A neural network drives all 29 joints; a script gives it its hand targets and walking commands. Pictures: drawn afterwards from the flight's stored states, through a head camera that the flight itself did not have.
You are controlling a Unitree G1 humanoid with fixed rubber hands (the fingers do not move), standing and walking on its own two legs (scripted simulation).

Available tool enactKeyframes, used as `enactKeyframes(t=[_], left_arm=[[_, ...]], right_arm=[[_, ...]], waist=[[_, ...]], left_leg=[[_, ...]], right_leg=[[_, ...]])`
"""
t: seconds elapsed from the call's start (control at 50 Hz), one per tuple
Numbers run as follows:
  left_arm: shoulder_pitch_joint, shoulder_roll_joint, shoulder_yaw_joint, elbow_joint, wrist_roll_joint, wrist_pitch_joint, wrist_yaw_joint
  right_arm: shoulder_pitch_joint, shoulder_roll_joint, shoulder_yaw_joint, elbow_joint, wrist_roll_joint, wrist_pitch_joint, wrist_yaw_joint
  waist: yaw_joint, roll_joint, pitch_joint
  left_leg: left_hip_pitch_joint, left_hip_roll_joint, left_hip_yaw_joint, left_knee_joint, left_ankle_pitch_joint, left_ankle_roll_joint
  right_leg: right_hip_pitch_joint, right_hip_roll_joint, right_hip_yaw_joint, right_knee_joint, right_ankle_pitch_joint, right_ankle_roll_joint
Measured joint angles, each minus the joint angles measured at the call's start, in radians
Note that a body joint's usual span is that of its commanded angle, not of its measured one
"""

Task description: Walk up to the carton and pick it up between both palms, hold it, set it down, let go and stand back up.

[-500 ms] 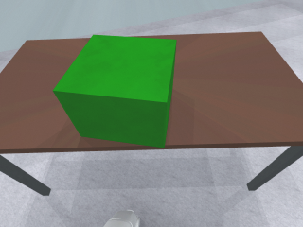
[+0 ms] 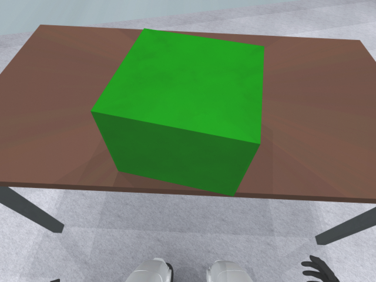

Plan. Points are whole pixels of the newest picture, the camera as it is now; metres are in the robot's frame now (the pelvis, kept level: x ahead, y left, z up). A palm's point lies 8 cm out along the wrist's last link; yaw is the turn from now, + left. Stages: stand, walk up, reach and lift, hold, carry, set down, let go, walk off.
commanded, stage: walk up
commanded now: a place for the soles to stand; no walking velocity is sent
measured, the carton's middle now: (188, 111) +0.48 +0.00 +0.04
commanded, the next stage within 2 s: reach and lift in 1.78 s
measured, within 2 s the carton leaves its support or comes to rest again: neither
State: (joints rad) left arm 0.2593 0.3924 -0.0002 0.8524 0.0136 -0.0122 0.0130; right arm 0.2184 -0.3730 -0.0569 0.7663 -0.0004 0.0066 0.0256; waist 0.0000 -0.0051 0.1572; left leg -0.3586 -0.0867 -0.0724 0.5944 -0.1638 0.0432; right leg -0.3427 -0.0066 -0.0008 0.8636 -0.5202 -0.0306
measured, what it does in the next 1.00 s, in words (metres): steps on the spot: right foot, then left foot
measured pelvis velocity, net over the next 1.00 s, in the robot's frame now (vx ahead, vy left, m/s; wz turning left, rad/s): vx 0.00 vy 0.00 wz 0.01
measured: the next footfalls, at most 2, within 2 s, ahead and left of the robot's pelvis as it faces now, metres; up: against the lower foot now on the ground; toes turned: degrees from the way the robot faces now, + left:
right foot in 0.08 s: +0.05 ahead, -0.12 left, +0.00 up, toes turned +0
left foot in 0.36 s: +0.07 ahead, +0.11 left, +0.00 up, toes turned -2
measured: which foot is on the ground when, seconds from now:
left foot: down 0.00-0.10, up 0.12-0.34, down 0.36-1.00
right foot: up 0.00-0.06, down 0.08-1.00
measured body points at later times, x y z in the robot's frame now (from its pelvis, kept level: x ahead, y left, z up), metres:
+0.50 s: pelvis -0.01 -0.01 +0.01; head +0.02 +0.00 +0.46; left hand +0.06 +0.30 -0.11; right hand +0.08 -0.32 -0.11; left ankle +0.03 +0.11 -0.72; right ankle +0.01 -0.12 -0.72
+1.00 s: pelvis +0.00 +0.00 +0.01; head +0.02 +0.01 +0.46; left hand +0.05 +0.31 -0.11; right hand +0.11 -0.31 -0.10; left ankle +0.03 +0.11 -0.72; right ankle +0.01 -0.12 -0.72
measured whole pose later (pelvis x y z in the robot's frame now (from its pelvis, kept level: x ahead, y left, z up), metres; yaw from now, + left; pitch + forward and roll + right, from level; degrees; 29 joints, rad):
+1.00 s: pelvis +0.00 +0.00 +0.01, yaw +1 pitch +0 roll +0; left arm 0.24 0.39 0.00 0.98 0.01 -0.02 0.00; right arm 0.12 -0.37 -0.02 1.02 0.00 -0.03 0.01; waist 0.00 -0.01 0.03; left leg -0.28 -0.04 -0.07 0.52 -0.23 0.02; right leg -0.25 0.00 -0.01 0.50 -0.25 0.00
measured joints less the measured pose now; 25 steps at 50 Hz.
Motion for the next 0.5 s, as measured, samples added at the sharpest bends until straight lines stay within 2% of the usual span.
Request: enactKeyframes(t=[0.08,0.1,0.12,0.16,0.2,0.26,0.3,0.34,0.38,0.46,0.5], left_arm=[[0.0,0.0,0.0,0.032,0.0,0.006,0.003],[0.0,0.0,0.0,0.04,0.0,0.006,0.003],[0.0,0.0,0.0,0.046,0.0,0.006,0.003],[0.0,0.0,0.0,0.048,0.0,0.005,0.003],[-0.001,0.0,0.0,0.038,0.0,0.002,0.003],[-0.005,0.0,0.0,0.013,0.0,-0.01,0.003],[-0.005,0.0,0.0,-0.006,0.0,-0.014,0.003],[-0.006,-0.001,0.0,-0.016,0.0,-0.014,0.003],[-0.007,-0.001,0.0,-0.017,0.0,-0.013,0.003],[-0.008,0.0,0.0,0.001,0.0,-0.008,0.002],[-0.007,0.0,0.0,0.017,0.0,-0.007,0.0]], right_arm=[[-0.034,0.0,0.0,-0.01,0.0,0.025,-0.001],[-0.048,0.002,0.0,-0.006,0.0,0.031,-0.001],[-0.056,0.005,0.0,-0.001,0.0,0.035,-0.001],[-0.06,0.003,0.0,0.014,0.0,0.037,-0.002],[-0.052,-0.009,0.0,0.029,0.0,0.035,-0.002],[-0.035,-0.025,0.0,0.065,0.0,0.026,-0.002],[-0.023,-0.033,0.0,0.088,0.0,0.019,-0.004],[-0.007,-0.034,0.001,0.114,0.0,0.005,-0.008],[0.004,-0.028,0.001,0.135,0.0,-0.012,-0.015],[0.007,-0.012,0.011,0.144,0.0,-0.029,-0.019],[-0.006,-0.01,0.015,0.149,0.0,-0.033,-0.019]], waist=[[0.001,0.001,0.0],[0.0,0.004,0.003],[0.0,0.003,0.004],[0.001,0.004,0.002],[0.001,0.009,-0.01],[0.0,0.01,-0.024],[-0.001,0.011,-0.024],[-0.002,0.012,-0.027],[0.0,0.006,-0.028],[0.0,-0.005,-0.05],[0.001,-0.005,-0.063]], left_leg=[[-0.003,-0.006,0.0,0.011,0.002,-0.016],[-0.004,-0.002,0.0,0.027,-0.022,-0.018],[-0.006,-0.002,0.0,0.059,-0.099,-0.02],[-0.006,-0.005,0.0,0.158,-0.21,-0.028],[-0.006,-0.004,-0.001,0.228,-0.237,-0.032],[-0.004,0.005,-0.002,0.24,-0.274,-0.037],[0.012,0.016,-0.003,0.192,-0.312,-0.038],[0.052,0.035,-0.004,0.062,-0.271,-0.038],[0.076,0.039,-0.001,-0.034,-0.07,-0.039],[0.076,0.037,-0.001,-0.036,-0.075,-0.032],[0.076,0.038,-0.001,-0.036,-0.082,-0.034]], right_leg=[[0.075,0.001,0.0,-0.151,0.114,-0.001],[0.081,0.005,-0.002,-0.163,0.163,-0.001],[0.088,0.005,-0.002,-0.164,0.179,-0.001],[0.108,0.005,-0.002,-0.184,0.181,-0.006],[0.111,0.006,-0.003,-0.212,0.19,-0.008],[0.087,0.006,-0.004,-0.247,0.216,-0.008],[0.07,0.006,-0.005,-0.254,0.225,-0.007],[0.062,0.007,-0.012,-0.253,0.225,-0.001],[0.059,0.003,-0.014,-0.245,0.219,0.009],[0.067,0.001,-0.012,-0.256,0.162,0.011],[0.074,0.001,-0.013,-0.282,0.223,0.011]])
